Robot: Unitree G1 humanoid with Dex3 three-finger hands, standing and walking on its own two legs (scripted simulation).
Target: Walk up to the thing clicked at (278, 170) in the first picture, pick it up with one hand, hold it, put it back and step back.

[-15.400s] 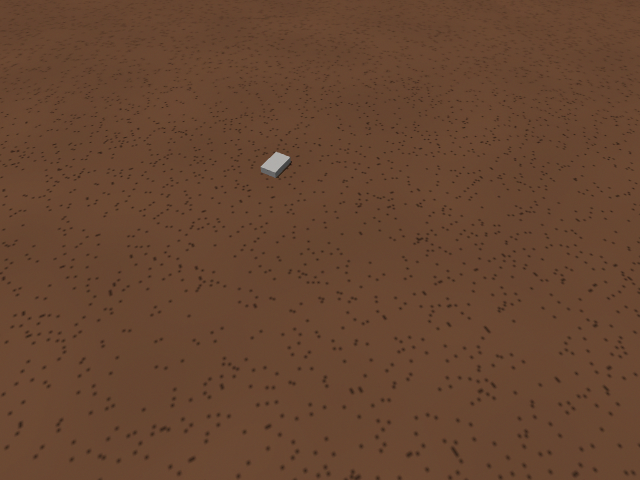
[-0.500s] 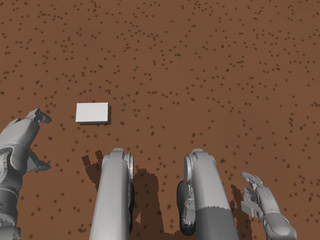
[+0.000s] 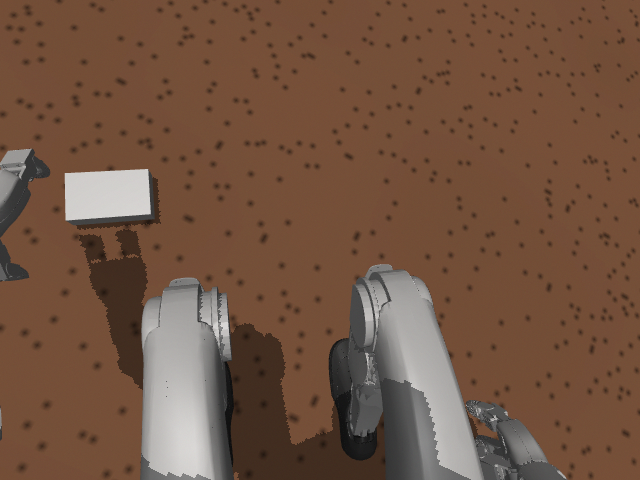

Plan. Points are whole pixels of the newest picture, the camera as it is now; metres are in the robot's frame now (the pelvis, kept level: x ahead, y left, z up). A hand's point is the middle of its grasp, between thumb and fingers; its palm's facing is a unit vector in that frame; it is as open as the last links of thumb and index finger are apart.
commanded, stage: rise first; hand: left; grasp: from above
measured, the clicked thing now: (111, 196) +0.50 +0.31 -0.34
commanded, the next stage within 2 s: none
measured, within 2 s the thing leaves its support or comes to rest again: neither
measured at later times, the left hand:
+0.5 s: hand (36, 216) +0.42 +0.36 -0.20, palm faces -0.46 -0.08 -0.88, open 13.4 cm
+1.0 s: hand (47, 213) +0.43 +0.35 -0.22, palm faces -0.47 -0.10 -0.88, open 13.7 cm
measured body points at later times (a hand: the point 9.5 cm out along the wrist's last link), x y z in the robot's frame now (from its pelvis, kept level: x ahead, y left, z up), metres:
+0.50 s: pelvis +0.01 +0.00 -0.03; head +0.25 +0.08 +0.34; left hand +0.44 +0.36 -0.15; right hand +0.10 -0.28 -0.14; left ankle +0.09 +0.12 -0.32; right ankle +0.10 -0.12 -0.32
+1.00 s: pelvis +0.01 +0.00 -0.04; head +0.25 +0.09 +0.32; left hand +0.45 +0.36 -0.17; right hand +0.08 -0.28 -0.14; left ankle +0.09 +0.12 -0.32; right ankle +0.10 -0.12 -0.32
